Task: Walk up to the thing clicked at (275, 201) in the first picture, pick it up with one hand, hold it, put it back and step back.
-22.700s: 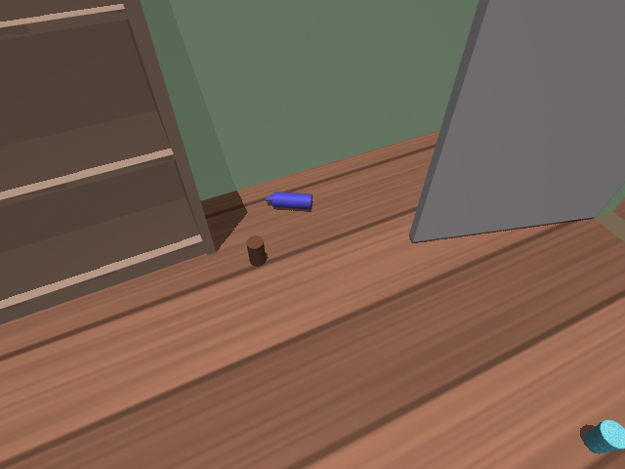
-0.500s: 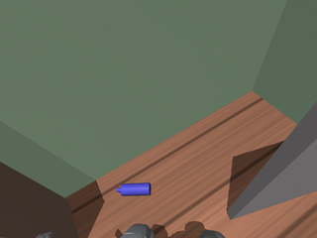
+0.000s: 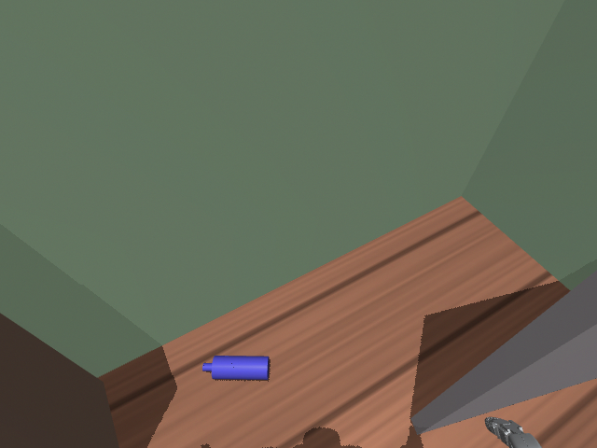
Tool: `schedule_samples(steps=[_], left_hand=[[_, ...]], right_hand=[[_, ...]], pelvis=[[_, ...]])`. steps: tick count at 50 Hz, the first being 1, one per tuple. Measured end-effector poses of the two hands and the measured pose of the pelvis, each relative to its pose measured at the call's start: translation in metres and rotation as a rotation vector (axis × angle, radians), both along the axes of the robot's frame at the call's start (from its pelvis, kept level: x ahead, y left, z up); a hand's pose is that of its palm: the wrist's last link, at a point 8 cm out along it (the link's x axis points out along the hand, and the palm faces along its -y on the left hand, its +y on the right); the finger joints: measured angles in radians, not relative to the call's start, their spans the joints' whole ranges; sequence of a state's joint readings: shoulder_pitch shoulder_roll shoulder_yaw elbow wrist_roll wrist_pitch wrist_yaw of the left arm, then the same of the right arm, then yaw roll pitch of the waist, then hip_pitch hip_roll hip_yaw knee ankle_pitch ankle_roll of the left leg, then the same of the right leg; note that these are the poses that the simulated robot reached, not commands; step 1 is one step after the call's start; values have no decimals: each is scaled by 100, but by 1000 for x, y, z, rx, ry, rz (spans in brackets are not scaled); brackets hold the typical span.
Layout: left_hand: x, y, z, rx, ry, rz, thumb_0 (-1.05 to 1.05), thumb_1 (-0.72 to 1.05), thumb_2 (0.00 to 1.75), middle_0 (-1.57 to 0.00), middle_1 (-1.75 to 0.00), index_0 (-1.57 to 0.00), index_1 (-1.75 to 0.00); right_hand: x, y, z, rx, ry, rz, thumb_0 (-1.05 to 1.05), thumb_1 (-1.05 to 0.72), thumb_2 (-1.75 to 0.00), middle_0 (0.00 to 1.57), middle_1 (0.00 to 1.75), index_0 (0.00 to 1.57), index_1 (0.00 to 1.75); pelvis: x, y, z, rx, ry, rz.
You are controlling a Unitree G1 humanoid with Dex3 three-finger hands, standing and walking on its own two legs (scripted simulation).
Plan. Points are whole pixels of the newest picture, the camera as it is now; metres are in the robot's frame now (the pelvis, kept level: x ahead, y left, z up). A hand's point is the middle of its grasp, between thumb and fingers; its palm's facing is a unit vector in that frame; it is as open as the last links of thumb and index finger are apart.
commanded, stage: stand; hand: left
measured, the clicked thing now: (235, 367) +0.43 +0.21 -0.73
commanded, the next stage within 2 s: none
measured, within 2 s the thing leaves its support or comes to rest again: neither
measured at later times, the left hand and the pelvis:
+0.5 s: hand out of the picture +0.06 +0.25 -0.14, palm faces -0.03 -0.93 -0.36, open 7.4 cm; pelvis -0.03 -0.01 +0.01, yaw +0 degrees
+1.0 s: hand out of the picture +0.06 +0.24 -0.14, palm faces -0.03 -0.94 -0.35, open 7.4 cm; pelvis -0.02 -0.01 +0.01, yaw -1 degrees
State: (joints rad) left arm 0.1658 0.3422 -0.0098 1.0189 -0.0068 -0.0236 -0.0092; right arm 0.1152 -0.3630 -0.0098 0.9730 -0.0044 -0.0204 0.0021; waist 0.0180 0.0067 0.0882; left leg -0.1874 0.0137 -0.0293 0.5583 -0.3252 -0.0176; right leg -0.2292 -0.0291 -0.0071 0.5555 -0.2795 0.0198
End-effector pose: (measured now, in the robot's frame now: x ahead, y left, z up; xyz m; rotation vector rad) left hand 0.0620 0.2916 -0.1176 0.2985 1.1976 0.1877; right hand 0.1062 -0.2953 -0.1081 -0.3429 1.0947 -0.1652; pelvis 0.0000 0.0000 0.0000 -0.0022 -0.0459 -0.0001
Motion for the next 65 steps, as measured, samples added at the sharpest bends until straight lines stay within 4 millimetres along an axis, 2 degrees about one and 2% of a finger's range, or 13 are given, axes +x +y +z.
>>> schedule_samples(steps=[6, 13, 25, 33, 43, 65], left_hand=[[21, 0, 10, 10, -45, -22, 1, 90, 90, -20, -30, -20, -30], [27, 0, 20, 25, -66, -31, 1, 90, 90, -20, -30, -20, -30], [-4, -1, 19, 34, 7, -15, 1, 90, 90, -20, -30, -20, -30], [-21, -4, 15, 24, 51, -2, 1, 90, 90, -20, -30, -20, -30], [-19, -6, 14, 21, 51, -1, 1, 90, 90, -20, -30, -20, -30], [11, -7, 17, 21, 20, -11, 1, 90, 90, -20, -30, -20, -30]], right_hand=[[2, 0, 6, 8, -9, -16, 1, -91, -90, 20, 30, 20, 30], [-17, -5, 6, 18, 23, -43, 1, -91, -90, 20, 30, 20, 30], [-67, -12, -2, 31, 136, -79, 1, -91, -90, 20, 30, 20, 30], [-84, -15, -4, 28, 174, -93, 1, -91, -90, 20, 30, 20, 30], [-78, -16, -4, 27, 165, -86, 1, -91, -90, 20, 30, 20, 30], [-43, -14, 0, 21, 128, -67, 1, -91, -90, 20, 30, 20, 30]], pelvis=[[-3, -2, 6, 4, -13, -3], [-11, -4, 11, 7, -23, -4], [-25, -10, 14, 8, -18, -4], [-27, -12, 14, 9, -11, -8], [-24, -13, 14, 9, -4, -9], [-6, -12, 15, 6, 8, -6]])
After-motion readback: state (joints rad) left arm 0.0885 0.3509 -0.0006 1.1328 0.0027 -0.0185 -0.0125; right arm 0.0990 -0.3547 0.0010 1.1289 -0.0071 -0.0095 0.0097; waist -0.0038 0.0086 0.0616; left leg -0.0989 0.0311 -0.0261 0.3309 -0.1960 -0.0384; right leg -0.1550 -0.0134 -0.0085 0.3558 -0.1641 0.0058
